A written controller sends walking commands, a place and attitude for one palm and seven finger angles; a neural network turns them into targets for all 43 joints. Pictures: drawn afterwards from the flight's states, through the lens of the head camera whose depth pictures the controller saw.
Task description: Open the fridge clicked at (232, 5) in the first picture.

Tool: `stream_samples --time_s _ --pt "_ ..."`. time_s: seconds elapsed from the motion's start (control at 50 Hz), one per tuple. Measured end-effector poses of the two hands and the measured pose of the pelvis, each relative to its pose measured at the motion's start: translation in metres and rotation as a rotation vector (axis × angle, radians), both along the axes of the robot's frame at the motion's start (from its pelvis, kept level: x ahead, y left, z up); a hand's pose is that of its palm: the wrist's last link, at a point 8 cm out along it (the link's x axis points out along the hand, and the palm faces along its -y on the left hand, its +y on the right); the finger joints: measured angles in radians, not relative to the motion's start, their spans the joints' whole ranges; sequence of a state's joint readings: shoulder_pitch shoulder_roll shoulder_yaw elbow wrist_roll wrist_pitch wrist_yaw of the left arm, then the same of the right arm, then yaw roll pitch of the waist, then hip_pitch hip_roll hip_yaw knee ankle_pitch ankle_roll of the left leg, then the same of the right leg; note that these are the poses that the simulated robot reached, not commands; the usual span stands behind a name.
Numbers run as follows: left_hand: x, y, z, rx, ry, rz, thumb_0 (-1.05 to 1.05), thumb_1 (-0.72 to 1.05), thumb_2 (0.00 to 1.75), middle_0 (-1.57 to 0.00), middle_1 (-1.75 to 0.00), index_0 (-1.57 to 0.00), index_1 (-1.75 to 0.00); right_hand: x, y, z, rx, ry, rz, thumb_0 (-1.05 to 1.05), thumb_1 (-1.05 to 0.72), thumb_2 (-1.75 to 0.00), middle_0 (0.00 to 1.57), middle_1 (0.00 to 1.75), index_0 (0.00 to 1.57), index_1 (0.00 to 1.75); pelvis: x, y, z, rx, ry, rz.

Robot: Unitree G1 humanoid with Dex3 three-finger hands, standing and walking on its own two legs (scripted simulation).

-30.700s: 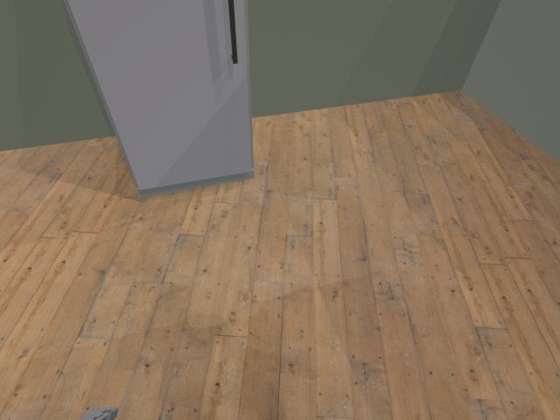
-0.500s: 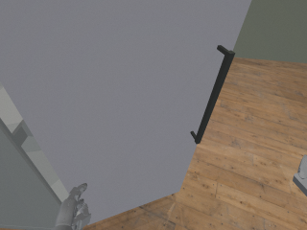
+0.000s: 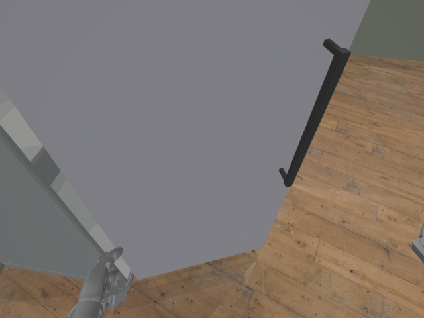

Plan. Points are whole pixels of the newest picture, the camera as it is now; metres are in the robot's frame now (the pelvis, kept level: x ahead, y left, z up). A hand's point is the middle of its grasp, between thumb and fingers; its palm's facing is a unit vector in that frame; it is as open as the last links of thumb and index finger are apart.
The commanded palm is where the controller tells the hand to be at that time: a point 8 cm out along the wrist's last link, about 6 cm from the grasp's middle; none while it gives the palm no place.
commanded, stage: step back with the hand held close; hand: right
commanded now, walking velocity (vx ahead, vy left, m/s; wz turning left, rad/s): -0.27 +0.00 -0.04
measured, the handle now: (304, 129) +0.48 -0.18 +0.10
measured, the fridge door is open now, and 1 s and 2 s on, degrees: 66 66 66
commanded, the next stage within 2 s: stop stepping back and stand still in 1.10 s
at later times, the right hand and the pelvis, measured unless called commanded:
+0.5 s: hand out of the picture +0.12 -0.28 +0.16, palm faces +0.48 +0.78 -0.40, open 7.4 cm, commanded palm +0.06 -0.32 +0.18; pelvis -0.07 -0.01 -0.01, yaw -2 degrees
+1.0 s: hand out of the picture +0.04 -0.30 +0.16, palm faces +0.49 +0.76 -0.41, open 7.4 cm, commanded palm -0.04 -0.33 +0.18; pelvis -0.16 -0.02 -0.01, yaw -5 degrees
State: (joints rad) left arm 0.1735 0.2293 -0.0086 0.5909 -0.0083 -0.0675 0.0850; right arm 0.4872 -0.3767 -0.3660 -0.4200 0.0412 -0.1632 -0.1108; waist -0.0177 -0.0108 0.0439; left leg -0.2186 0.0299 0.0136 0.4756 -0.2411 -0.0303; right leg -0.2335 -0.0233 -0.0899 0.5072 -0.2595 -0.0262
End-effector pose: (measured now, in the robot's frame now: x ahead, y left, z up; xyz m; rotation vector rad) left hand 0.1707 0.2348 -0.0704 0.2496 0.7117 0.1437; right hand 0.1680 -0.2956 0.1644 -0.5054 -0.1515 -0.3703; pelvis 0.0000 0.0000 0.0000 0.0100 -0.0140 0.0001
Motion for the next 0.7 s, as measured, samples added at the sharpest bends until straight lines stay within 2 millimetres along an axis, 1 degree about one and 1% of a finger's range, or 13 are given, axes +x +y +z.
stream_samples --time_s 0.06,0.12,0.24,0.28,0.34,0.44,0.5,0.6,0.7 --pt "-0.012 -0.005 0.003 0.012 0.012 0.028 0.02 0.91 0.89 -0.20 -0.30 -0.20 -0.30 -0.005 -0.007 -0.003 -0.019 0.018 0.029 0.01 -0.89 -0.90 0.21 0.30 0.21 0.30 -0.006 -0.007 -0.001 -0.002 0.003 0.004" --pt "-0.022 -0.012 0.006 0.022 0.014 0.029 0.02 0.91 0.90 -0.20 -0.30 -0.20 -0.30 -0.014 -0.014 0.003 -0.047 -0.013 0.041 0.01 -0.89 -0.90 0.21 0.30 0.22 0.30 -0.014 -0.011 -0.003 -0.001 0.000 0.003" --pt "-0.037 -0.028 0.005 0.012 -0.017 -0.022 0.02 0.91 0.90 -0.20 -0.30 -0.20 -0.30 -0.045 -0.025 0.021 -0.092 -0.125 0.009 0.01 -0.89 -0.90 0.21 0.30 0.22 0.30 -0.032 -0.016 -0.007 0.007 -0.012 -0.012" --pt "-0.041 -0.032 0.001 -0.001 -0.028 -0.039 0.02 0.91 0.89 -0.20 -0.30 -0.20 -0.30 -0.056 -0.027 0.022 -0.095 -0.146 -0.016 0.01 -0.89 -0.90 0.21 0.30 0.22 0.30 -0.039 -0.016 -0.009 0.012 -0.014 -0.016" --pt "-0.049 -0.035 -0.004 -0.015 -0.032 -0.056 0.01 0.91 0.89 -0.20 -0.30 -0.20 -0.30 -0.071 -0.029 0.019 -0.083 -0.151 -0.051 0.01 -0.89 -0.90 0.21 0.30 0.21 0.30 -0.050 -0.015 -0.011 0.020 -0.018 -0.024" --pt "-0.066 -0.033 -0.008 -0.010 -0.019 -0.063 0.02 0.90 0.89 -0.20 -0.30 -0.20 -0.30 -0.087 -0.025 0.007 -0.034 -0.143 -0.065 0.01 -0.89 -0.90 0.21 0.30 0.21 0.30 -0.065 -0.013 -0.013 0.022 -0.015 -0.028" --pt "-0.078 -0.029 -0.006 0.011 -0.014 -0.061 0.02 0.90 0.89 -0.20 -0.30 -0.20 -0.30 -0.093 -0.021 0.005 -0.024 -0.156 -0.044 0.01 -0.89 -0.90 0.21 0.30 0.21 0.30 -0.074 -0.013 -0.013 0.024 -0.015 -0.033" --pt "-0.091 -0.021 -0.006 0.031 -0.027 -0.058 0.02 0.90 0.89 -0.20 -0.30 -0.20 -0.30 -0.105 -0.019 0.014 -0.098 -0.200 -0.015 0.01 -0.88 -0.90 0.21 0.30 0.21 0.30 -0.087 -0.008 -0.017 0.028 -0.027 -0.072" --pt "-0.096 -0.013 -0.013 0.023 -0.030 -0.081 0.02 0.90 0.89 -0.20 -0.30 -0.20 -0.30 -0.131 -0.018 0.025 -0.188 -0.223 -0.041 0.01 -0.88 -0.90 0.21 0.30 0.22 0.30 -0.098 0.001 -0.023 0.027 -0.035 -0.106"
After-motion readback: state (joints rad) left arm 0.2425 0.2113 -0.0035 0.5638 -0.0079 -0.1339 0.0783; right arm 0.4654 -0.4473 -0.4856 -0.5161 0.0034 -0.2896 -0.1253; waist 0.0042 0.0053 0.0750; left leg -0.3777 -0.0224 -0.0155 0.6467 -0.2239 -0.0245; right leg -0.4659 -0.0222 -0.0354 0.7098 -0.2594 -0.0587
